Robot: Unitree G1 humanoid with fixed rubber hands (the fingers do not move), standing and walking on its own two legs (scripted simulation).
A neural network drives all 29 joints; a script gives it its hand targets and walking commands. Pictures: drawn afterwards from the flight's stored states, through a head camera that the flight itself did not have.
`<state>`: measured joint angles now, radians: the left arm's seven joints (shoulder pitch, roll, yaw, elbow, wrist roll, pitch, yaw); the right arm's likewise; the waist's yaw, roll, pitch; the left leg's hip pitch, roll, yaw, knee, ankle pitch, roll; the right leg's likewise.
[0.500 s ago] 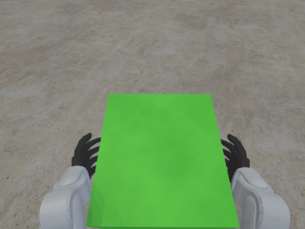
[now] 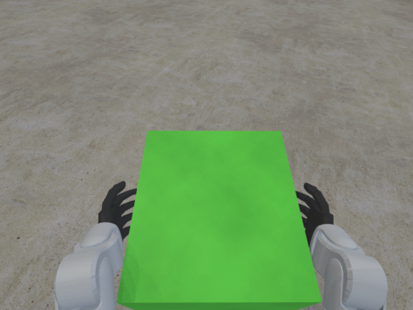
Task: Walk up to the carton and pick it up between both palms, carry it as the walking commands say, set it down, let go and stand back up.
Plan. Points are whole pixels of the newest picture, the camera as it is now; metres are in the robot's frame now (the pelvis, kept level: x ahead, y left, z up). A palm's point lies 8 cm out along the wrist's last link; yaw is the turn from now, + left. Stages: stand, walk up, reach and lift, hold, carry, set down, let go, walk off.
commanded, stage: carry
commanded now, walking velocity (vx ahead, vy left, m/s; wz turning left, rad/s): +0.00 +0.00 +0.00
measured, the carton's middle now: (213, 226) +0.27 +0.00 +0.04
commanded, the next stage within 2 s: none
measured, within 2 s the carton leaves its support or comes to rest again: neither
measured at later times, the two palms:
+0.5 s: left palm (107, 230) +0.22 +0.17 +0.11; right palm (320, 233) +0.22 -0.16 +0.11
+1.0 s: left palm (144, 227) +0.22 +0.12 +0.10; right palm (351, 233) +0.22 -0.22 +0.11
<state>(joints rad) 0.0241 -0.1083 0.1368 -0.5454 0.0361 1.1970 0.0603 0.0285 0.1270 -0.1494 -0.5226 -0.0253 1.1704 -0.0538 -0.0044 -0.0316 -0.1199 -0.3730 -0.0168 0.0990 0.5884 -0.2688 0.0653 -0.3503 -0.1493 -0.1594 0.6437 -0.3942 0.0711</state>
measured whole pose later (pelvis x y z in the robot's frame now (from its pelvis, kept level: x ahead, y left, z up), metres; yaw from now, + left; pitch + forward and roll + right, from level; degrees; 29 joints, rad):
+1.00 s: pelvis -0.01 -0.05 +0.01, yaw +0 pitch +5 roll -1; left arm 0.03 -0.13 0.15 -0.55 0.02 1.17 0.06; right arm 0.03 0.12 -0.14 -0.56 -0.03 1.17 -0.06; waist -0.01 0.00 -0.13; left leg -0.39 0.04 0.07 0.50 -0.19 0.01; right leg -0.28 0.05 -0.14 0.46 -0.27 -0.08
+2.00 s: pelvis +0.10 -0.03 +0.01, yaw +1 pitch +5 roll +0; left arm 0.04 -0.11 0.15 -0.56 0.02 1.20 0.05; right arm 0.04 0.13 -0.12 -0.55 -0.04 1.19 -0.07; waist -0.01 0.00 -0.15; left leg -0.19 0.02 0.18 0.44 -0.34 0.02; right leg -0.34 -0.04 -0.14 0.77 -0.51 -0.01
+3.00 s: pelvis +0.70 -0.01 +0.00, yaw +4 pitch +4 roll -2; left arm 0.06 -0.13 0.13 -0.64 0.04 1.16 0.05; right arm 0.05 0.13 -0.15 -0.63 -0.02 1.16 -0.04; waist -0.02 0.02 -0.06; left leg 0.08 0.07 0.21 0.33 -0.46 -0.02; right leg -0.49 -0.05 -0.25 0.51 -0.18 -0.02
